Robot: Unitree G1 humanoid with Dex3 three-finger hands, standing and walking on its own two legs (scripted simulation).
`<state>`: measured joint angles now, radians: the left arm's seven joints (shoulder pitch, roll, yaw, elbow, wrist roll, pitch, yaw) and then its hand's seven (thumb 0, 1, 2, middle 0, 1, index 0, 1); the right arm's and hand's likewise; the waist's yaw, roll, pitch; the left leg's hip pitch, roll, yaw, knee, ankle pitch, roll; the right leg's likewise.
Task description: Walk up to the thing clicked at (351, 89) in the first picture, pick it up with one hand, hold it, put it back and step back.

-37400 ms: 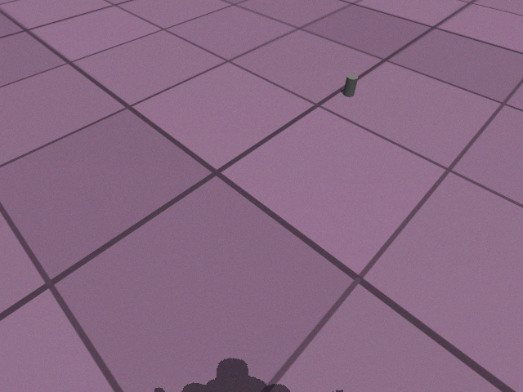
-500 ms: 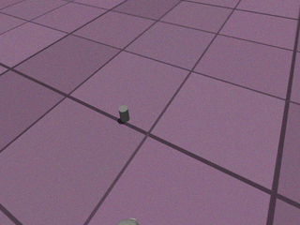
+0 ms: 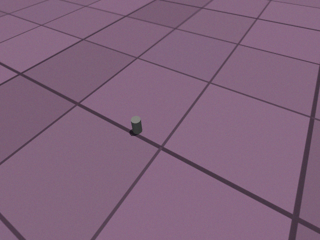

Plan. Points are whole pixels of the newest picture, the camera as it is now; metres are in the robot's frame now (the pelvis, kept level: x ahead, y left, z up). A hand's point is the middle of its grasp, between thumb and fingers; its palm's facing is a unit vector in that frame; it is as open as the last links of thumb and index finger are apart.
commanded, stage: step back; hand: left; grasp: from above
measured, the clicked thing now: (136, 125) +1.04 +0.24 -0.70
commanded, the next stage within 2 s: stand in 0.44 s
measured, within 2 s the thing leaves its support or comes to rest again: neither
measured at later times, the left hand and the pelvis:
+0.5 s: hand out of the picture +0.13 +0.28 -0.15, palm faces +0.00 -0.94 -0.35, open 7.4 cm; pelvis +0.04 +0.02 +0.01, yaw +0 degrees
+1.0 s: hand out of the picture +0.11 +0.27 -0.14, palm faces -0.03 -0.94 -0.34, open 7.4 cm; pelvis +0.03 +0.02 +0.02, yaw +0 degrees
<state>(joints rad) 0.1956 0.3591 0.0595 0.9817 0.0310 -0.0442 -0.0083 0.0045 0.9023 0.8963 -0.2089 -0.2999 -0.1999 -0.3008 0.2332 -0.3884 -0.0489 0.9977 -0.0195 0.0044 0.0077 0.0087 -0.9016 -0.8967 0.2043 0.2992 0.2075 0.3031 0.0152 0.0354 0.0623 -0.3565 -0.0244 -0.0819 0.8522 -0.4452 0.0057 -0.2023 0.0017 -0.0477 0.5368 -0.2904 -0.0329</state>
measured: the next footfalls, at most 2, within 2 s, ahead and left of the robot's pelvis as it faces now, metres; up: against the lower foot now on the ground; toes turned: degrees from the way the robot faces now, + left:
left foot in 0.12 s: +0.10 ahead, +0.14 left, +0.00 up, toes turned +1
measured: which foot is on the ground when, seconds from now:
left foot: up 0.00-0.10, down 0.12-1.00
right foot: down 0.00-1.00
